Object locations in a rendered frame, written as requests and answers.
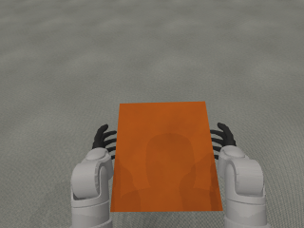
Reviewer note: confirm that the left robot forearm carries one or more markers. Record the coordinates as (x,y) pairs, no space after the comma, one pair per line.
(89,190)

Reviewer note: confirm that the right robot forearm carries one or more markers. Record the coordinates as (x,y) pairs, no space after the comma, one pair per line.
(244,185)

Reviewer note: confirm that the right robot hand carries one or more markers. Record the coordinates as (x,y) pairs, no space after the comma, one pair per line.
(228,138)

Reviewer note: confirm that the left robot hand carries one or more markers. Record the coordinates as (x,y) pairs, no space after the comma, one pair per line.
(99,139)

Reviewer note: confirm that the carton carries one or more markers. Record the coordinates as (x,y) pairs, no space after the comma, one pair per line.
(164,159)

